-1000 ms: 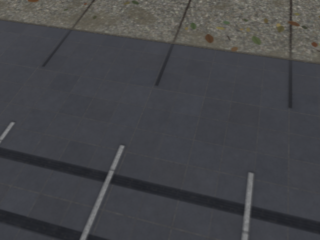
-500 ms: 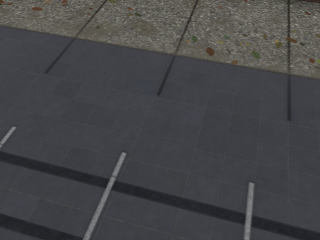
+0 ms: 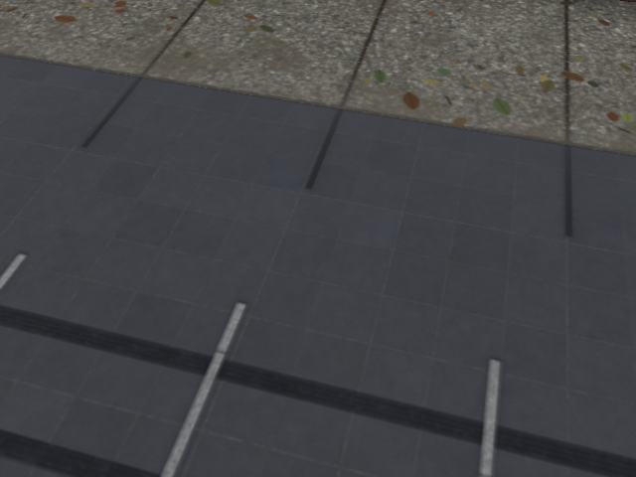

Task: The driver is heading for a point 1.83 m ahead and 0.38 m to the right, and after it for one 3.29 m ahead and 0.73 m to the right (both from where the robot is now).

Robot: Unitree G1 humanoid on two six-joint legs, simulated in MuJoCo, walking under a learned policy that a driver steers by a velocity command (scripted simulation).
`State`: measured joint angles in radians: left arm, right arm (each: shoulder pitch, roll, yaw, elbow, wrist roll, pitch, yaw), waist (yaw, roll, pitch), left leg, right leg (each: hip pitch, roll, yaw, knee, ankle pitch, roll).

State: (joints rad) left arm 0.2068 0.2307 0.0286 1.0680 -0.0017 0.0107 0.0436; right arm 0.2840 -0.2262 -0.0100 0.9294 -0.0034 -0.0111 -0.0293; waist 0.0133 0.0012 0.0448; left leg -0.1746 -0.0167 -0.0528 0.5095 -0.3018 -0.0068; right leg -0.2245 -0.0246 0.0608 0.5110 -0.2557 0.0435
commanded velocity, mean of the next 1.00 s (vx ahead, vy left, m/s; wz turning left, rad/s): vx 0.29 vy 0.00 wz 0.00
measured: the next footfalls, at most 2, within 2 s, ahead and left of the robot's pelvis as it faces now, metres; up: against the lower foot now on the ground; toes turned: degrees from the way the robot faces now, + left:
left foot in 0.86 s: +0.41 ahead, +0.11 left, +0.00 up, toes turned +2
right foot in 1.40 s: +0.73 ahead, -0.13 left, +0.00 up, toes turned -2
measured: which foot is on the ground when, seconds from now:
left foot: down 0.00-0.42, up 0.44-0.84, down 0.86-1.00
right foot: down 0.00-0.88, up 0.90-1.00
